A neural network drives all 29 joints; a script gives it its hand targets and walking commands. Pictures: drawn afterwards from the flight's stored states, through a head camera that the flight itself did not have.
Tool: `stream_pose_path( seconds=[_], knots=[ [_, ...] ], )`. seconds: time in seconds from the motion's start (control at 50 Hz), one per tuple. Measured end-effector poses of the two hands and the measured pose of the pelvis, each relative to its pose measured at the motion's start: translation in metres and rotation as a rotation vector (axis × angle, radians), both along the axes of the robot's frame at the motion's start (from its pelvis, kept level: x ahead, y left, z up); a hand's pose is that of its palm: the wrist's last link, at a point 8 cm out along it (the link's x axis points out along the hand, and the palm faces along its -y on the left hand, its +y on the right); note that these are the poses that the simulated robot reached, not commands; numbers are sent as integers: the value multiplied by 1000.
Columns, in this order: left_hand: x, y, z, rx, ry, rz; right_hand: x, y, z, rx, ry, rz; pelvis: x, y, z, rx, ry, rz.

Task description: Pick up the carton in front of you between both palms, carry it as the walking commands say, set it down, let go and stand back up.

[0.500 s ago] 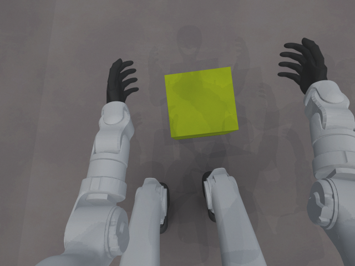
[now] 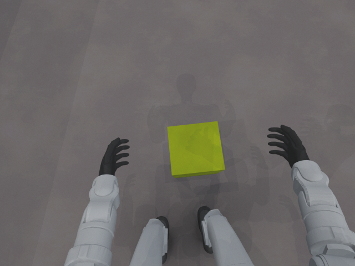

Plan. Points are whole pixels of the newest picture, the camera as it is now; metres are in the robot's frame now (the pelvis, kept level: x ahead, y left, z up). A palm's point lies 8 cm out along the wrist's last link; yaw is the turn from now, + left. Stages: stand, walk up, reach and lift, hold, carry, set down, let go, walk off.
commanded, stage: let go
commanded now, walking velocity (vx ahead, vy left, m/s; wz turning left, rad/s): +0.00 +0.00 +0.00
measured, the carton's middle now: (194, 152) +0.43 -0.06 -0.58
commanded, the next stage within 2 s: stand in 0.86 s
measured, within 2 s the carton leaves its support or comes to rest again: neither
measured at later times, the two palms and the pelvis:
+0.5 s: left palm (31, 237) +0.22 +0.27 +0.00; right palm (304, 221) +0.21 -0.20 +0.00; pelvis +0.05 +0.04 +0.07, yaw -1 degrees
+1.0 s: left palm (32, 251) +0.19 +0.28 -0.03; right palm (320, 235) +0.18 -0.22 -0.01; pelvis +0.06 +0.04 +0.06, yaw -3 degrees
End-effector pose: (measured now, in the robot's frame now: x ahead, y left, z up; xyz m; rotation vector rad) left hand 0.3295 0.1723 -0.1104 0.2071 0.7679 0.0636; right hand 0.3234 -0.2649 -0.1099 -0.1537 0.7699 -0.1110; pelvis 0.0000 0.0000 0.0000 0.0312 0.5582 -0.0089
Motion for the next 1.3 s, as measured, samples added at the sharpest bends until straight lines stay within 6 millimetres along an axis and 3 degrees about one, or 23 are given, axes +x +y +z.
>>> stream_pose_path(
  seconds=[0.14, 0.34, 0.44, 0.54, 0.86, 1.08, 1.3],
  knots=[
    [-30, 27, 40, -12, 2, -4, -30, 16, 40, 6, -7, 7, 21, 6, 27, -14, -118, 0],
    [-88, 70, 89, -26, 7, 18, -86, 48, 89, 3, 9, 16, 45, 23, 60, -33, -341, 3],
    [-108, 90, 106, -23, 5, 17, -108, 61, 105, -1, 14, 15, 52, 33, 69, -43, -450, 0],
    [-116, 101, 113, -23, 7, 3, -118, 70, 112, 1, 20, 20, 51, 41, 71, -49, -535, -4],
    [-119, 98, 115, -21, 26, -6, -126, 73, 112, 1, 37, 23, 43, 44, 69, -53, -640, -12],
    [-150, 112, 70, 63, 166, 7, -150, 29, 96, -147, 68, -75, 66, 35, 61, -62, -517, -45],
    [-141, 105, 52, 62, 238, -5, -169, 28, 77, -134, 156, -133, 84, 32, 54, -66, -489, -69]
  ],
)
